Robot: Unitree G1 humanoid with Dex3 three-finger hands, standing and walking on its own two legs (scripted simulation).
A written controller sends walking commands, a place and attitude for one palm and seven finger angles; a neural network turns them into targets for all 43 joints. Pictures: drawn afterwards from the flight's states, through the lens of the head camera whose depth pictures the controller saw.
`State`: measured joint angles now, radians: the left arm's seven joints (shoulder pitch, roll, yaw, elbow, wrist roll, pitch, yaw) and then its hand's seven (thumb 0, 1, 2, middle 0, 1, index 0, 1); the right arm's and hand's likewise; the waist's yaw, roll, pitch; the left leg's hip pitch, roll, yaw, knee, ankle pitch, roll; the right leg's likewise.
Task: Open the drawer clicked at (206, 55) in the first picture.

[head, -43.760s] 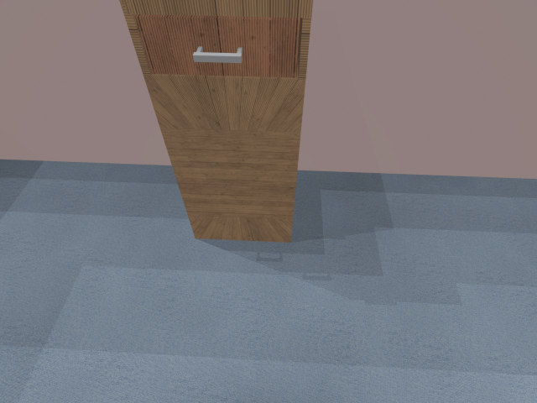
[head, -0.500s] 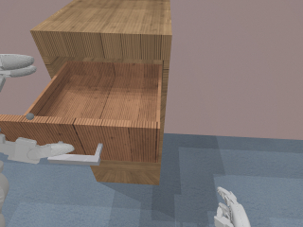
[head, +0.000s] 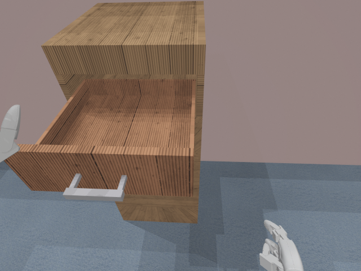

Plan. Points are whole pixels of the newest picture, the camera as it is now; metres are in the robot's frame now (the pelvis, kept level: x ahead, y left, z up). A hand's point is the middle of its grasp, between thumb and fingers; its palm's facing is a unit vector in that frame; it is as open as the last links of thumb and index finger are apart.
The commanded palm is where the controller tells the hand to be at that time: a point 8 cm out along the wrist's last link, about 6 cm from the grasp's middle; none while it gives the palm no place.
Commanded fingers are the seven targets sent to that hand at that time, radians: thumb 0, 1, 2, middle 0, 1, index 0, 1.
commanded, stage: draw the hand back to the body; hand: left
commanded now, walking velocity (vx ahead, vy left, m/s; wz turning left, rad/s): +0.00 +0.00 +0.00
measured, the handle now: (97, 186) +0.24 +0.21 +0.10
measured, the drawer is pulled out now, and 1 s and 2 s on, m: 0.30 0.30 0.30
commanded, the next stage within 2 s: step back with the hand held close in 0.24 s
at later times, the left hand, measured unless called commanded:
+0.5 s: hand (11, 142) +0.18 +0.24 +0.29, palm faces +0.56 -0.74 -0.36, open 7.5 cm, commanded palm +0.11 +0.29 +0.29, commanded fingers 0.00 0.90 0.90 -0.20 -0.30 -0.20 -0.30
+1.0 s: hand out of the picture +0.10 +0.24 +0.29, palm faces +0.61 -0.73 -0.31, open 7.5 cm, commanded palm +0.03 +0.28 +0.29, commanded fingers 0.00 0.90 0.90 -0.20 -0.30 -0.20 -0.30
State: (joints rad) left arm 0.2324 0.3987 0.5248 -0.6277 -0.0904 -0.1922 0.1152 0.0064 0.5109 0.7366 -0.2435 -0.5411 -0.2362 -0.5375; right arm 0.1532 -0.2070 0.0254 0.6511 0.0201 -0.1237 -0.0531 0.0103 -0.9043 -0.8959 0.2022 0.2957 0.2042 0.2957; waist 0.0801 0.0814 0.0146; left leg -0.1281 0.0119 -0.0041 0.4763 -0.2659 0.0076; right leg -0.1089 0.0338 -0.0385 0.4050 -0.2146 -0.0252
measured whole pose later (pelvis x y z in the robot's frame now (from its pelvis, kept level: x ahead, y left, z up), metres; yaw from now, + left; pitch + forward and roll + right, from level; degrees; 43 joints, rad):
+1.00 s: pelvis -0.10 +0.00 -0.02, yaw +1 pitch -1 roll -2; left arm 0.23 0.42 0.59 -0.67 -0.04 -0.25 0.16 0.01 0.88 0.90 -0.21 -0.30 -0.21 -0.30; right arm 0.21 -0.20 0.00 0.63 -0.01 -0.10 -0.05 0.01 -0.90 -0.90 0.20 0.30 0.21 0.30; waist -0.01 0.06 -0.01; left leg -0.49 0.01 -0.03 0.80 -0.34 0.00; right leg -0.34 0.05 -0.04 0.62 -0.27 -0.03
